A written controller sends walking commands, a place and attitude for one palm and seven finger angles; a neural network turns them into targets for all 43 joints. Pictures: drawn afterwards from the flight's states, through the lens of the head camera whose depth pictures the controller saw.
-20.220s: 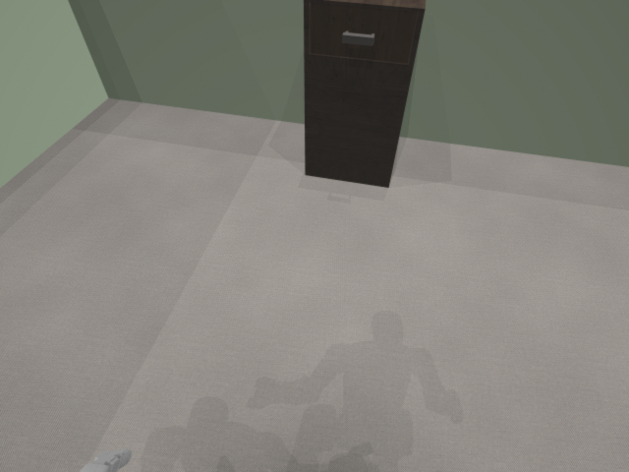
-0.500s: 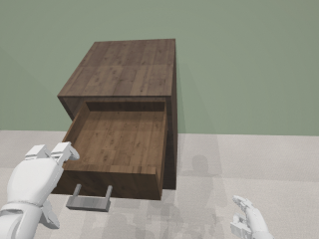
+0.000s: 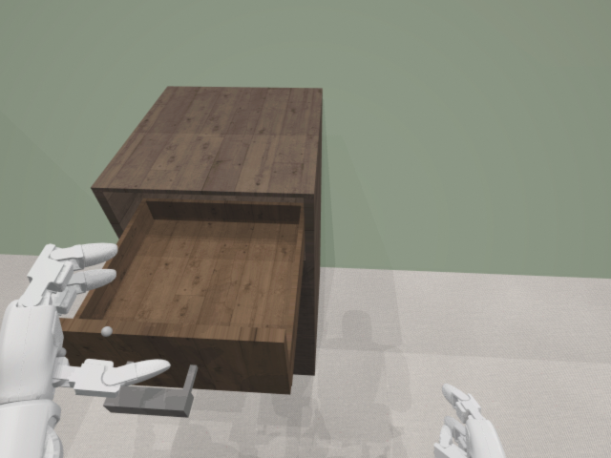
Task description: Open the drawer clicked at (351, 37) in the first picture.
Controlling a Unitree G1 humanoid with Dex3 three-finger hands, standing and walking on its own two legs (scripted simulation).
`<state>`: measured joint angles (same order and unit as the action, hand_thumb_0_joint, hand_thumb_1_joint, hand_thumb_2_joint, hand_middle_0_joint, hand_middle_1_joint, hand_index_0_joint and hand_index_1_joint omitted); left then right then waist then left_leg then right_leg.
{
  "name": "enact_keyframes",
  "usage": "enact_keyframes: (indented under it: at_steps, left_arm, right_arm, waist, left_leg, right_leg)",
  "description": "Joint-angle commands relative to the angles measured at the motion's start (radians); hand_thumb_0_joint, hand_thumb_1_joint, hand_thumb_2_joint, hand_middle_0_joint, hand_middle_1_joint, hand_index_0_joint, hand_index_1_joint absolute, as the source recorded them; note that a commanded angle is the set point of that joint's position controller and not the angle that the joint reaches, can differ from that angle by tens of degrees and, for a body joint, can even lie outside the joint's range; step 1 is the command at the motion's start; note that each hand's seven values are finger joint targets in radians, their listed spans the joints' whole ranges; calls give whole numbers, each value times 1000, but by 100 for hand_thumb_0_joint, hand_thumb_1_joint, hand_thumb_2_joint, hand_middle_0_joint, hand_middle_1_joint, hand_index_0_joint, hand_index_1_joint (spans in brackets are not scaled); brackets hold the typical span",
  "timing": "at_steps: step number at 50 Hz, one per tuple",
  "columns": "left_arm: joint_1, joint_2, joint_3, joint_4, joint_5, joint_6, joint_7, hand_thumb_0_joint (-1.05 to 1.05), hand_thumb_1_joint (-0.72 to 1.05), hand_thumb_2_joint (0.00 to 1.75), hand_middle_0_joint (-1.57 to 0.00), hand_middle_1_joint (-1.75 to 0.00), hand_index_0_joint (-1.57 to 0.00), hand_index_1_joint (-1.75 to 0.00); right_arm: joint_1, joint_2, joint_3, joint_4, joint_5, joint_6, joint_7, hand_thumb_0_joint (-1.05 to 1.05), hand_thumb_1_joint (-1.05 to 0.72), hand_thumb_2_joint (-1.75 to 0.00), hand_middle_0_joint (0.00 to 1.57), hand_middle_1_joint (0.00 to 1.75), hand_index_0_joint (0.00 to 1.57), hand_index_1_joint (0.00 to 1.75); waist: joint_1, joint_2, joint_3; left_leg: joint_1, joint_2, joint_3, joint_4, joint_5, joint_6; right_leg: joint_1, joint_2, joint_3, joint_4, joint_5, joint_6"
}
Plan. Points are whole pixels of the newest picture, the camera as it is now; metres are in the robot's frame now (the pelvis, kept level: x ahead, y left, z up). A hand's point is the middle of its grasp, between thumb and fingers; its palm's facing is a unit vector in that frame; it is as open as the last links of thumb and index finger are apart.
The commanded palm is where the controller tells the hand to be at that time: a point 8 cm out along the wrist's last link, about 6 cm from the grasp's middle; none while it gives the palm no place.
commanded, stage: draw the hand back to the body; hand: left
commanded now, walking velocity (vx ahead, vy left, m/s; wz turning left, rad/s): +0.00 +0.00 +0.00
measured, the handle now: (155, 385) +0.22 +0.26 -0.07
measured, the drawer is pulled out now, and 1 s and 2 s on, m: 0.30 0.30 0.30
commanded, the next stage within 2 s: step back with the hand held close in 0.68 s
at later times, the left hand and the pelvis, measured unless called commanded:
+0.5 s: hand (94, 344) +0.17 +0.22 +0.16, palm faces +0.40 -0.82 -0.41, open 8.4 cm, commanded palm +0.12 +0.27 +0.17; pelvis -0.01 -0.01 +0.00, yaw +0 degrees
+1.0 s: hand (88, 345) +0.18 +0.23 +0.15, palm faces +0.32 -0.81 -0.49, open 7.4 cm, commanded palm +0.11 +0.28 +0.17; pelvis -0.03 +0.00 +0.00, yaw +0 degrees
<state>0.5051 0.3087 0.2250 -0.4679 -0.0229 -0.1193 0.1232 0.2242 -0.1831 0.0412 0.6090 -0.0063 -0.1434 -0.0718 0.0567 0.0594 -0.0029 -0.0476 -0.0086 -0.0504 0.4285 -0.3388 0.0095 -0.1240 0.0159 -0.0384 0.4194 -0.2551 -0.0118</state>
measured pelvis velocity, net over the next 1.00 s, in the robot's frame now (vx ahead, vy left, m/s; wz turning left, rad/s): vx -0.03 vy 0.00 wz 0.00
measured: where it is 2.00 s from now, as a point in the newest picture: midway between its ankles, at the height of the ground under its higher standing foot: outside the picture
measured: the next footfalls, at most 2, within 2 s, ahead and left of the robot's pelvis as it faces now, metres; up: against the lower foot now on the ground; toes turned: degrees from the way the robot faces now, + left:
right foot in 1.88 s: -0.17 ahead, -0.14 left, +0.00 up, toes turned -5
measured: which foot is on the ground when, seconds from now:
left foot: down 0.00-1.00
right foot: down 0.00-1.00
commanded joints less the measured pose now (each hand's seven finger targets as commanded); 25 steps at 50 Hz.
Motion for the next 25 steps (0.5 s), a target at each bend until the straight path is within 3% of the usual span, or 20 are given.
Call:
enact_keyframes:
  at_steps: [1,5,8,13,14,18,20,23,25]
  left_arm:
    - [-26,150,136,-185,-27,-66,1,0,9,55,-26,-82,-26,-82]
    - [12,144,147,-191,-32,-79,-7,0,23,62,-25,-73,-25,-73]
    - [10,164,164,-216,-33,-85,-3,0,34,66,-24,-66,-24,-66]
    - [-5,174,178,-220,-33,-89,3,0,51,74,-23,-55,-23,-55]
    - [-22,182,183,-227,-31,-88,4,0,55,75,-22,-52,-22,-52]
    - [-1,173,184,-200,-34,-90,6,0,69,81,-22,-43,-22,-43]
    - [-10,163,173,-186,-35,-86,3,0,76,84,-21,-39,-21,-39]
    - [-11,163,173,-182,-35,-88,2,0,87,88,-20,-32,-20,-32]
    - [-17,172,178,-191,-33,-91,2,0,90,90,-20,-30,-20,-30]
  right_arm:
    - [-153,-104,-52,-163,6,-56,2,0,-90,-90,20,30,20,30]
    - [-156,-104,-60,-154,8,-51,6,0,-90,-90,20,30,20,30]
    - [-158,-105,-65,-157,11,-52,3,0,-90,-90,20,30,20,30]
    - [-160,-104,-68,-155,14,-54,-5,0,-90,-90,20,30,20,30]
    - [-164,-105,-67,-154,14,-56,-7,0,-90,-90,20,30,20,30]
    - [-162,-102,-69,-149,14,-58,-8,0,-90,-90,20,30,20,30]
    - [-166,-102,-68,-147,16,-57,-9,0,-90,-90,20,30,20,30]
    - [-164,-103,-69,-149,15,-56,-8,0,-90,-90,20,30,20,30]
    - [-166,-104,-68,-146,13,-58,-8,0,-90,-90,20,30,20,30]
  waist:
    - [1,-21,-38]
    - [2,2,-84]
    - [1,-21,-113]
    - [-2,-23,-99]
    - [-3,11,-87]
    - [0,-33,-76]
    - [-5,-10,-48]
    - [-2,-27,-60]
    - [-1,-2,-64]
  left_leg:
    - [-91,44,34,-61,423,-12]
    - [-79,41,43,-53,432,-10]
    - [-72,39,46,-48,419,-4]
    - [-68,33,48,-52,373,1]
    - [-64,29,50,-51,363,0]
    - [-73,29,46,-54,358,4]
    - [-74,29,48,-56,340,5]
    - [-73,29,45,-58,336,8]
    - [-70,27,46,-56,345,5]
  right_leg:
    - [77,-36,-21,-36,298,-16]
    - [86,-36,-18,-38,316,-13]
    - [90,-38,-12,-38,320,-9]
    - [71,-38,-9,-53,284,-6]
    - [58,-37,-4,-66,274,-8]
    - [63,-38,-9,-61,272,-5]
    - [45,-39,-4,-71,255,-4]
    - [52,-39,-4,-69,250,-3]
    - [59,-40,-1,-71,262,-5]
